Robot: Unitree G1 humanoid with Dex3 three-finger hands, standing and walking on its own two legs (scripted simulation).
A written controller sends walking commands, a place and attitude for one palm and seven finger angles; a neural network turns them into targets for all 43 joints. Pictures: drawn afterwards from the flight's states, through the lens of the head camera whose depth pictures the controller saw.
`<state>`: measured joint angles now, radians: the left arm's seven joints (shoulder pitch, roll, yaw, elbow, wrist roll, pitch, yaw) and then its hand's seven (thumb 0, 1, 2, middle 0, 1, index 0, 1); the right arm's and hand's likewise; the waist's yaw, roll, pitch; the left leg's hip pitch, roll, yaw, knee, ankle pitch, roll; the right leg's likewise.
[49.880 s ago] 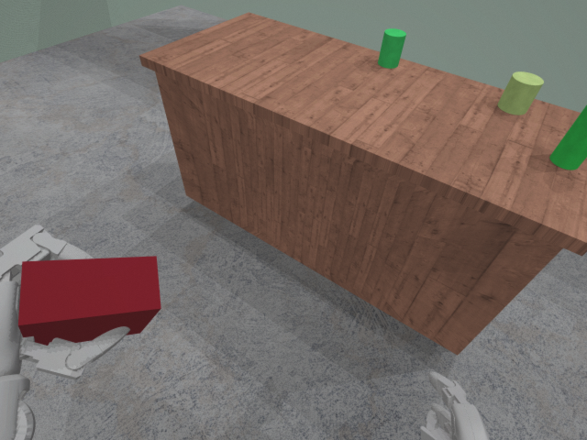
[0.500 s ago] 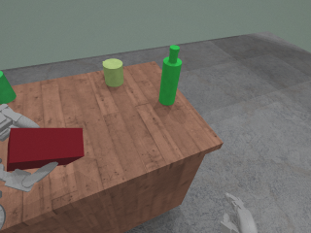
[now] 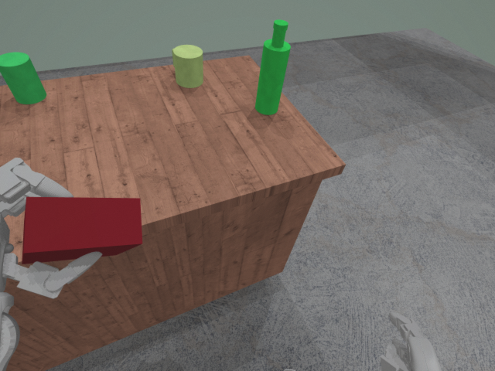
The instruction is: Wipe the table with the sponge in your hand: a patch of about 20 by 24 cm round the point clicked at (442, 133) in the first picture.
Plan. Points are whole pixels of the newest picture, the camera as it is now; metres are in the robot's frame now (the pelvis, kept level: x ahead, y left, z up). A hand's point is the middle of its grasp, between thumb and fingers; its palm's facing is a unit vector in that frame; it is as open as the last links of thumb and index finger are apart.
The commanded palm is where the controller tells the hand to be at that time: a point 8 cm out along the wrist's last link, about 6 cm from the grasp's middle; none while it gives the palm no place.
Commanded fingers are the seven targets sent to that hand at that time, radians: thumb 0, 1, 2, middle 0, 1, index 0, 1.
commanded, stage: stop stepping back and stand still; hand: left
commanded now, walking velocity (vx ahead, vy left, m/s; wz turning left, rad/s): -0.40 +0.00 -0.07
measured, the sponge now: (95, 231) +0.26 +0.20 +0.15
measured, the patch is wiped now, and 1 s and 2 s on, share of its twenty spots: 1.00 1.00 1.00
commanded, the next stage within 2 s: none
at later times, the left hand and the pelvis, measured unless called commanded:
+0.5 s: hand out of the picture +0.08 +0.24 +0.17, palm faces +0.33 -0.89 -0.30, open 9.7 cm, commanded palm +0.03 +0.28 +0.21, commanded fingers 0.00 0.10 1.30 -1.20 -1.60 -1.20 -1.60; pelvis -0.16 +0.01 -0.01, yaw -6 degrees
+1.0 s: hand out of the picture -0.01 +0.22 +0.18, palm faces +0.27 -0.90 -0.36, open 9.7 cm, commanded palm -0.06 +0.26 +0.21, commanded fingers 0.00 0.10 1.30 -1.20 -1.60 -1.20 -1.60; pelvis -0.26 +0.00 -0.01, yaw -9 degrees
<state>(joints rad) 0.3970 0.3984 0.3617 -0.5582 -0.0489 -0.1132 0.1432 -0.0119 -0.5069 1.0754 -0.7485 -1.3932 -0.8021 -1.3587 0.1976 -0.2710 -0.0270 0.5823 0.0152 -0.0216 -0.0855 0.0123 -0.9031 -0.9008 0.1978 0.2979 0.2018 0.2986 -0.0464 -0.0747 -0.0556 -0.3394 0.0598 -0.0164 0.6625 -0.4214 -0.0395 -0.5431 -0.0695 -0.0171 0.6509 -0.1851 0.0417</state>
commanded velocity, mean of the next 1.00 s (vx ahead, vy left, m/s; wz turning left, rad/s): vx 0.29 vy -0.01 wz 0.00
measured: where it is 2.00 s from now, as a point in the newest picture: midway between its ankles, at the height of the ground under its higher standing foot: outside the picture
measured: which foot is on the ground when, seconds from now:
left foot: down 0.00-0.24, up 0.26-0.40, down 0.42-0.72, up 0.74-0.90, down 0.92-1.00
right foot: down 0.00-0.00, up 0.02-0.20, down 0.22-0.42, up 0.44-0.70, down 0.72-1.00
